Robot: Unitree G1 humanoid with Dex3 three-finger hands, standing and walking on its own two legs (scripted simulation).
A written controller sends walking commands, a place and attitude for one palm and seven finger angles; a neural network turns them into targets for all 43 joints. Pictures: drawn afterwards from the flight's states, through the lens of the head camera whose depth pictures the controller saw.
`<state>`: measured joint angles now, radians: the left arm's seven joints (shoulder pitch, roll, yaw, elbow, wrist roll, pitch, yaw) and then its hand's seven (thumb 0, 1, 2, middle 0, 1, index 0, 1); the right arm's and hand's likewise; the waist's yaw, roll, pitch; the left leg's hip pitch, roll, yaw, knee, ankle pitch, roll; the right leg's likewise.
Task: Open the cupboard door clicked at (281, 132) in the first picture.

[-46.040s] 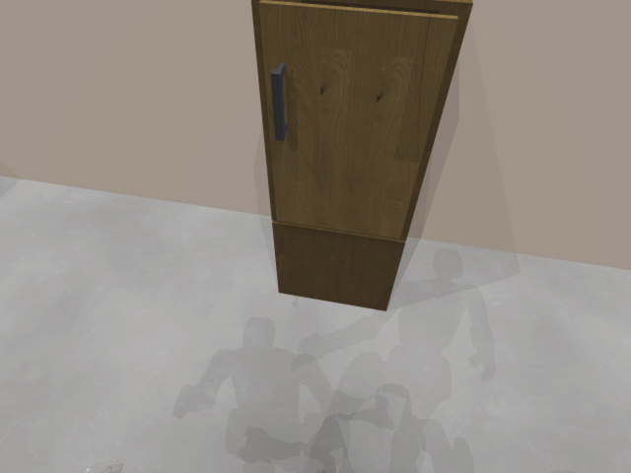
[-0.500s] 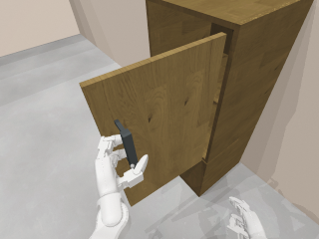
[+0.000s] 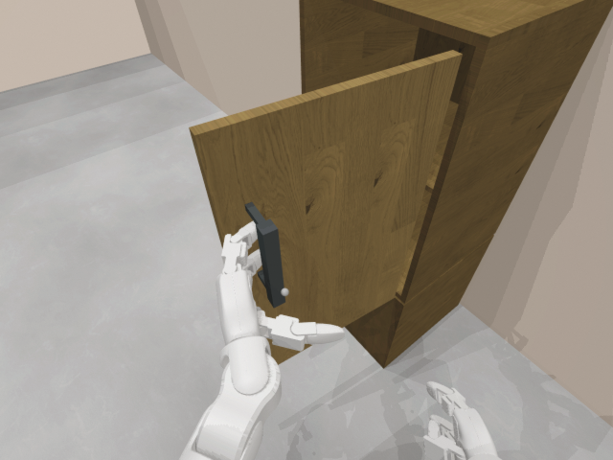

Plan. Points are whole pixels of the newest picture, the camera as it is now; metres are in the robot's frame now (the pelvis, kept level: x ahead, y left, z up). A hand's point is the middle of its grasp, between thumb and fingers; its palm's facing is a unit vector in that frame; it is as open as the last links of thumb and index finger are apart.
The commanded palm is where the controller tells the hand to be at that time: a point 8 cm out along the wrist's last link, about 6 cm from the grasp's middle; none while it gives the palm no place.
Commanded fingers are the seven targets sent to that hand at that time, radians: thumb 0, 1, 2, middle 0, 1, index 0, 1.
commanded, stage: slide the hand sideways off the handle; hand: left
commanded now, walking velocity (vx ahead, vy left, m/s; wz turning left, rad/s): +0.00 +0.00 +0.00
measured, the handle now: (265, 257) +0.36 +0.09 +0.09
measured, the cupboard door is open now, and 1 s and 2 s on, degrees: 83 90 90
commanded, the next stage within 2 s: draw the hand back to the body in 1.30 s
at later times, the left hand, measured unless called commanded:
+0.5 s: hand (299, 333) +0.24 +0.03 +0.10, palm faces -0.08 -1.00 +0.02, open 16.4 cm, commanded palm +0.21 +0.09 +0.09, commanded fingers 0.00 -0.50 0.30 -0.15 -0.30 -0.15 -0.30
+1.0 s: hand (245, 363) +0.21 +0.09 +0.09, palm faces -0.01 -1.00 -0.01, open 16.3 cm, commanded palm +0.17 +0.14 +0.09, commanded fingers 0.00 -0.50 0.30 -0.15 -0.30 -0.15 -0.30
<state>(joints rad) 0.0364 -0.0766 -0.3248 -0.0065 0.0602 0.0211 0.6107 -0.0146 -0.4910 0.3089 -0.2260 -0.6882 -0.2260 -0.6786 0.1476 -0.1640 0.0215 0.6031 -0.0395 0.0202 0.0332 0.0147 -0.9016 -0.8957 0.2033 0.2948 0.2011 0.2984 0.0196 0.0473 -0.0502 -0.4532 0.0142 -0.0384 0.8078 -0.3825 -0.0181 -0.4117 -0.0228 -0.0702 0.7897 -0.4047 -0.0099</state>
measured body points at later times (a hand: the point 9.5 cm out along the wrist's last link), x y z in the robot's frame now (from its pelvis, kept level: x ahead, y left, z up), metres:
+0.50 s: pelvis +0.01 +0.00 +0.00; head +0.00 -0.02 +0.45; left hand +0.24 +0.09 +0.10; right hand +0.18 -0.22 -0.08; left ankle +0.03 +0.13 -0.71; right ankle +0.01 -0.12 -0.71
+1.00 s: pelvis +0.02 -0.01 -0.01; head +0.03 -0.03 +0.44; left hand +0.20 +0.14 +0.10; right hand +0.20 -0.23 -0.08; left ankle +0.03 +0.13 -0.71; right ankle +0.01 -0.12 -0.71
